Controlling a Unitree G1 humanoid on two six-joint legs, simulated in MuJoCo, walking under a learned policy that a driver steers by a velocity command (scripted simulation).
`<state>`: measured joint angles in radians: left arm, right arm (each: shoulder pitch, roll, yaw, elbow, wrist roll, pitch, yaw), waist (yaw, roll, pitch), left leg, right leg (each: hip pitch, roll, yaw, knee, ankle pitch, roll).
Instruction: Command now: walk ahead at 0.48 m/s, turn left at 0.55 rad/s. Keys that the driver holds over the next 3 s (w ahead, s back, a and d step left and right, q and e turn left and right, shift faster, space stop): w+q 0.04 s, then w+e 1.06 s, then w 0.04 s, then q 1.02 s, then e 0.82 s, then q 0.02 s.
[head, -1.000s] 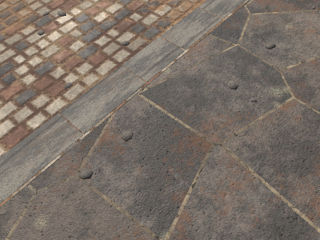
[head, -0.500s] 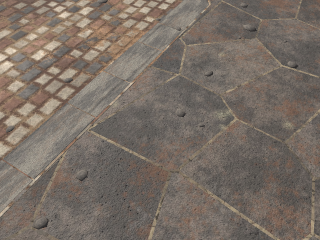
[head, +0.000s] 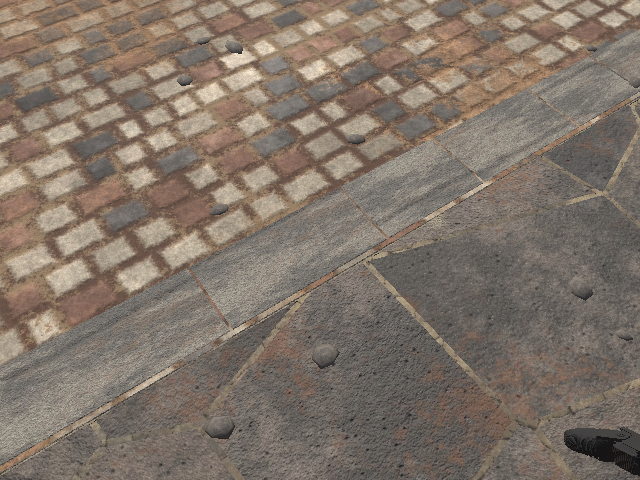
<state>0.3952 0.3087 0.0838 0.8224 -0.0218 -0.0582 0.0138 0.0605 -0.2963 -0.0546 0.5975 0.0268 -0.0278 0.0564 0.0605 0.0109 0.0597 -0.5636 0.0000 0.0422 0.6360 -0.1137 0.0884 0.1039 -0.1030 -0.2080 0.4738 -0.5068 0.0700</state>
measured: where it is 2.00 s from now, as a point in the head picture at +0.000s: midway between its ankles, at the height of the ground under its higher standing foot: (390, 306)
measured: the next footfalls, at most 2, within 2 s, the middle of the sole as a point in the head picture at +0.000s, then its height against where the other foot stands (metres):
right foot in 0.56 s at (397, 449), level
left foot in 1.02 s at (329, 311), level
